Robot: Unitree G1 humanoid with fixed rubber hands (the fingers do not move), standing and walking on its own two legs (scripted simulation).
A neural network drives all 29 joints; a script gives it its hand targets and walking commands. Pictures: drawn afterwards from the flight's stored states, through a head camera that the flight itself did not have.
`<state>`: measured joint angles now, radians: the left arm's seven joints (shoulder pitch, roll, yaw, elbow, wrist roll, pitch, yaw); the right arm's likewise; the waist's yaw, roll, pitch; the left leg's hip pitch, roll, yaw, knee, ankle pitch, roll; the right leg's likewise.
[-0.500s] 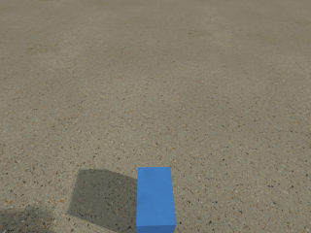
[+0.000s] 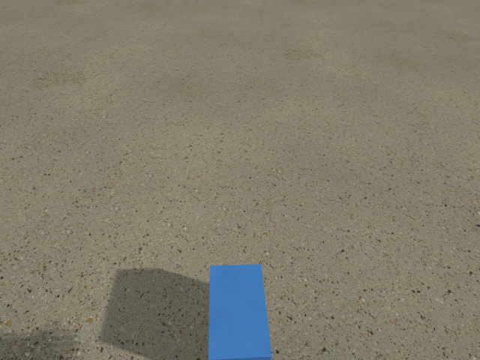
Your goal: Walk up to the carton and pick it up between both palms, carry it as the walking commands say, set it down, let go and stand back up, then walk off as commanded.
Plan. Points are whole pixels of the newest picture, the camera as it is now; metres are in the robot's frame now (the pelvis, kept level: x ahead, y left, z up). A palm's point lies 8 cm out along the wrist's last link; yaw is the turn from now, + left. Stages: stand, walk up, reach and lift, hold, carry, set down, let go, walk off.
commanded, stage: walk up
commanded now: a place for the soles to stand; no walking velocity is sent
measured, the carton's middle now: (236, 322) +0.42 -0.03 -0.63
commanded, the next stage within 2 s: reach and lift in 0.54 s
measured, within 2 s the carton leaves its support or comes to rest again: neither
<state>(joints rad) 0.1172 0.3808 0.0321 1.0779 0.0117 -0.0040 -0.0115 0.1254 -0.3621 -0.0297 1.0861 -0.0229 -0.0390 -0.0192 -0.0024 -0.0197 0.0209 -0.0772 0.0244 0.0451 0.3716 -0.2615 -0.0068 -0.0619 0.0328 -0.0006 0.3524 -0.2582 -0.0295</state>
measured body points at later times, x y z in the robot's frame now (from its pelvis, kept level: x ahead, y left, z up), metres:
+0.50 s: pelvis +0.00 +0.00 +0.00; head +0.00 +0.01 +0.45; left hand +0.11 +0.31 -0.13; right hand +0.10 -0.32 -0.11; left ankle -0.04 +0.12 -0.74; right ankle -0.04 -0.10 -0.74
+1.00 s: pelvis -0.08 +0.00 -0.05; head +0.08 +0.00 +0.37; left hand +0.19 +0.26 -0.16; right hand +0.18 -0.29 -0.15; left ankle -0.04 +0.12 -0.74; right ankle -0.04 -0.10 -0.74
